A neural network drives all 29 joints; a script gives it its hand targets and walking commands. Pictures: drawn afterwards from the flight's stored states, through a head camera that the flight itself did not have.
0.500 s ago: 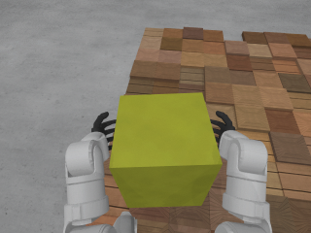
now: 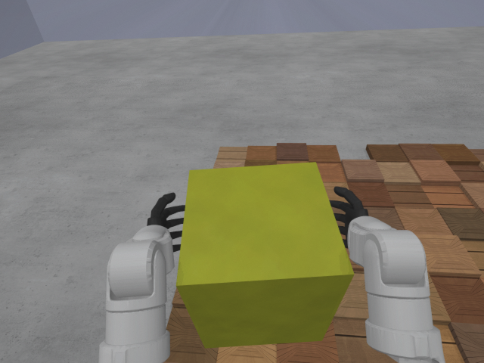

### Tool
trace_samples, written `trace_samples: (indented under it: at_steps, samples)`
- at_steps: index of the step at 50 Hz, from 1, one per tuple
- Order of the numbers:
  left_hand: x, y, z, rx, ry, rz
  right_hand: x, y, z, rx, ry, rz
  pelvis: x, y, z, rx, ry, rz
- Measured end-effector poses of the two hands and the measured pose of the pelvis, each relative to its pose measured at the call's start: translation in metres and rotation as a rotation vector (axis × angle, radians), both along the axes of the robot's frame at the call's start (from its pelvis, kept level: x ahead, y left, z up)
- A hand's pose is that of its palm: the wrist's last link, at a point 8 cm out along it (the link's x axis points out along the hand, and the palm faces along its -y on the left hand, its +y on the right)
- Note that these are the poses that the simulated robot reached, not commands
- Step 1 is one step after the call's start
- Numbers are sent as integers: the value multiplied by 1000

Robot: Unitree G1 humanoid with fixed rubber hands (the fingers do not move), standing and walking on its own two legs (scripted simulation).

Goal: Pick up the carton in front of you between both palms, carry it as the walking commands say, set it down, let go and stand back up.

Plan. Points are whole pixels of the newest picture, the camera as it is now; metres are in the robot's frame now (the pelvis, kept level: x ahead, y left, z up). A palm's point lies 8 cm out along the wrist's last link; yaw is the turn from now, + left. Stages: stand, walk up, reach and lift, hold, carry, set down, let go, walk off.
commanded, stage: carry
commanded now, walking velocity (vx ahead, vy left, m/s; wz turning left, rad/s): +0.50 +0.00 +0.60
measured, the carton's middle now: (258, 258) +0.31 -0.01 +0.07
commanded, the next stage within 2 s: none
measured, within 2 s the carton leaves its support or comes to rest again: neither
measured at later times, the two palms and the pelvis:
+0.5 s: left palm (147, 151) +0.66 +0.26 +0.08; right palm (257, 137) +0.71 -0.04 +0.08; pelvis +0.30 +0.04 -0.01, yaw +14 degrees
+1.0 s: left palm (140, 107) +0.91 +0.33 +0.10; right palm (226, 91) +1.01 +0.06 +0.10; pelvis +0.63 +0.07 +0.00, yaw +18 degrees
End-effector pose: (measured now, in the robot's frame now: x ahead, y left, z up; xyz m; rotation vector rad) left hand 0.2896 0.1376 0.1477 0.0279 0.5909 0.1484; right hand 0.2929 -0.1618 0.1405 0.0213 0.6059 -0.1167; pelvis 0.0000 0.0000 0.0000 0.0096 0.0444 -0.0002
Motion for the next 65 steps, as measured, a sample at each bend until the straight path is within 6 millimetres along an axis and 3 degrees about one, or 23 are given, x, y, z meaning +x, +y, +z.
trace_samples:
  at_steps: [6, 9, 14, 18, 23, 27, 33, 38, 43, 51, 59, 65]
  samples:
    - [90, 30, 25, 53, 51, 71, 122, 32, 25, -34, 44, 130, 59, -4, 1, 12, 17, 62]
    - [140, 47, 28, 47, 83, 109, 184, 51, 28, -35, 75, 167, 95, -1, -2, 21, 30, 92]
    - [226, 80, 7, 20, 134, 161, 282, 86, 9, -31, 128, 201, 166, 14, -19, 23, 27, 150]
    - [296, 101, -24, -39, 152, 163, 344, 106, -17, -68, 150, 189, 221, 28, -35, 30, 9, 197]
    - [352, 116, -61, -82, 250, 194, 396, 120, -57, -72, 252, 186, 274, 38, -21, 14, 31, 238]
    - [390, 128, -73, -109, 254, 231, 439, 133, -69, -50, 261, 180, 321, 44, -9, -7, 54, 254]
    - [449, 145, -73, -144, 151, 284, 513, 153, -66, -6, 171, 185, 410, 47, -6, -15, 70, 282]
    - [514, 152, -63, -106, 39, 301, 591, 164, -55, 4, 56, 230, 497, 49, -25, 0, 39, 299]
    - [566, 167, -58, -53, 82, 312, 657, 182, -52, -22, 90, 296, 556, 54, -21, -21, 34, 299]
    - [624, 201, -47, -73, 144, 371, 729, 222, -42, -30, 155, 341, 646, 78, 0, 3, 49, 321]
    - [699, 240, -46, -108, 73, 368, 792, 256, -43, 7, 96, 280, 747, 134, -6, 26, 37, 312]
    - [757, 251, -40, -124, 66, 313, 829, 261, -37, 10, 87, 207, 805, 162, 4, 8, 42, 274]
